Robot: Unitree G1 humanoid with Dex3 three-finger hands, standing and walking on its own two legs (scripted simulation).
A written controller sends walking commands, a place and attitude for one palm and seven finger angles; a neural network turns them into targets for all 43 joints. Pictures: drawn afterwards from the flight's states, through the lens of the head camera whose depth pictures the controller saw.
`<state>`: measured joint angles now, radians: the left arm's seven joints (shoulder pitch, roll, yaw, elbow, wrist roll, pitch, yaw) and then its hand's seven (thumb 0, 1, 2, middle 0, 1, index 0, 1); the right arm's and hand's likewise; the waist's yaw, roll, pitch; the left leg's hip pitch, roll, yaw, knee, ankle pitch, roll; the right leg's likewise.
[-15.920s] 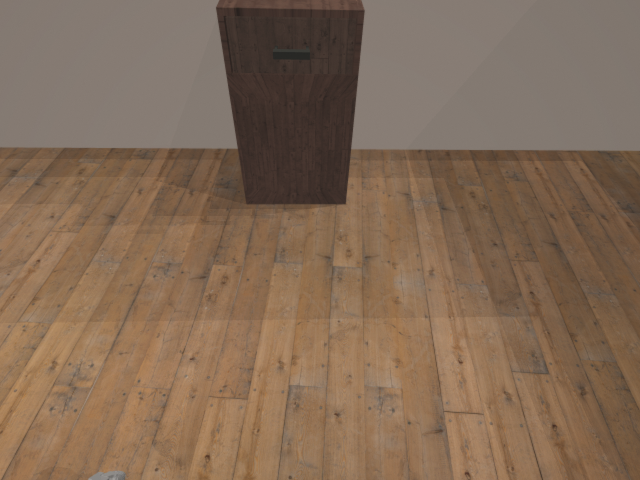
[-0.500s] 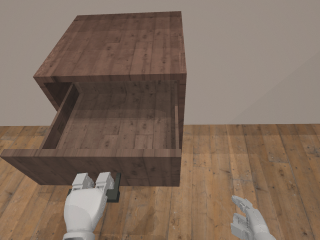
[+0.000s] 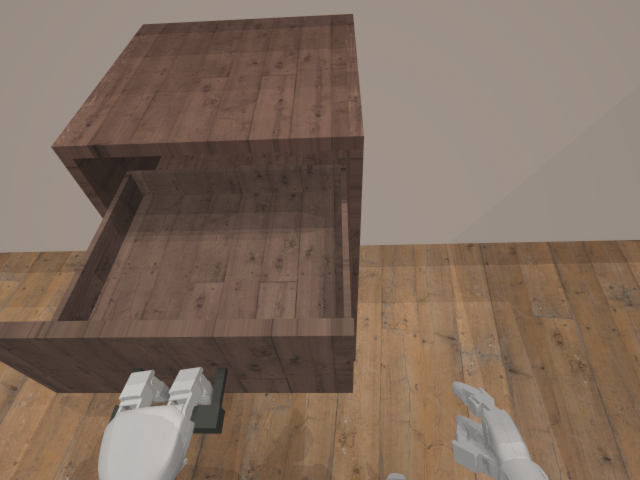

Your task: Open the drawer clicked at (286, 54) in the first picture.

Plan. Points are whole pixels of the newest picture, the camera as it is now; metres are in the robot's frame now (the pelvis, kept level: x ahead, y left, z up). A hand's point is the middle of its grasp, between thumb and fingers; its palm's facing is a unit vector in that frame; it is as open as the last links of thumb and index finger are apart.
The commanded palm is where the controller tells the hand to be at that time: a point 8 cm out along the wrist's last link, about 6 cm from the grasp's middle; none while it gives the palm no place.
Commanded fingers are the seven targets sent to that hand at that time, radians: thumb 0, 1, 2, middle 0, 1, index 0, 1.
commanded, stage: pull the drawer open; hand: left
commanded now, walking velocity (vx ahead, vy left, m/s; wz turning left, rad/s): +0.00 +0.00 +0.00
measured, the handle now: (173, 398) +0.21 +0.20 +0.01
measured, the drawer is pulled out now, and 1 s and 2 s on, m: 0.30 0.30 0.30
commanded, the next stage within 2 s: open the thumb to release the handle in 0.10 s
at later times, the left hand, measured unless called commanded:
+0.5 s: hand (171, 439) +0.17 +0.20 -0.01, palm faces +0.02 -0.11 -0.99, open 7.9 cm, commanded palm +0.14 +0.20 +0.04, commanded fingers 0.00 -0.22 0.42 -0.32 -1.23 -0.32 -1.23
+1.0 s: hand (170, 444) +0.17 +0.20 -0.01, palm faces +0.02 -0.11 -0.99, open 13.8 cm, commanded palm +0.15 +0.20 +0.04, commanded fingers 0.00 -0.50 0.30 -0.30 -1.20 -0.30 -1.20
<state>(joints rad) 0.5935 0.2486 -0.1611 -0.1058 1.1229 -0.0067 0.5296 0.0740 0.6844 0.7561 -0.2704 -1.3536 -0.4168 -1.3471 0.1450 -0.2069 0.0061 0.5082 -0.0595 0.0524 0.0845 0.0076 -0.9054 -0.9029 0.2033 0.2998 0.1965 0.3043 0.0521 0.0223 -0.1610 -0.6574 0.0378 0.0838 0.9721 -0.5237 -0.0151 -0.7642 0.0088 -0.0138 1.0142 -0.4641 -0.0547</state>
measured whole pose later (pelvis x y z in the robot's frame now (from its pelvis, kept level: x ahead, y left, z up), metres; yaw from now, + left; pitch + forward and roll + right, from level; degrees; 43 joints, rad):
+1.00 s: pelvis -0.02 +0.00 +0.01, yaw +2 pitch +11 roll +2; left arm 0.43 0.25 -0.19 0.04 1.13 0.04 0.57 0.00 -0.48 0.31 -0.33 -1.23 -0.32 -1.20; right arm 0.13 -0.23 -0.02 0.57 -0.05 0.06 0.01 0.01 -0.91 -0.90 0.20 0.30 0.20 0.30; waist 0.06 0.04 -0.13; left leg -0.64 0.02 0.05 0.93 -0.47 -0.02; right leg -0.72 0.00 -0.04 0.95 -0.42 -0.06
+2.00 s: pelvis +0.01 +0.01 +0.04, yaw +0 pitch +2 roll +1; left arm 0.55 0.34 -0.19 -0.35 1.02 0.06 0.31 0.00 -0.49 0.30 -0.36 -1.22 -0.37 -1.22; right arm 0.12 -0.22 0.00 0.56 -0.02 0.06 0.07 0.01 -0.91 -0.90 0.20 0.30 0.20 0.30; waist 0.12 0.09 -0.07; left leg -0.30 0.02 0.07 0.65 -0.39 0.00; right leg -0.39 0.01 -0.02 0.68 -0.33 -0.04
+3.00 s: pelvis +0.01 +0.02 +0.06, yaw +1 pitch -1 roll +0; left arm 0.52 0.45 -0.03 -0.49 0.89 0.07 0.11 0.00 -0.50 0.30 -0.32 -1.20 -0.32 -1.20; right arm 0.12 -0.26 0.03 0.55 0.01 0.10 0.04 0.01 -0.91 -0.90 0.20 0.30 0.20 0.30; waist 0.12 0.11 -0.03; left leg -0.16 0.02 0.06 0.50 -0.32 0.01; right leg -0.23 0.02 -0.03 0.49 -0.25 -0.02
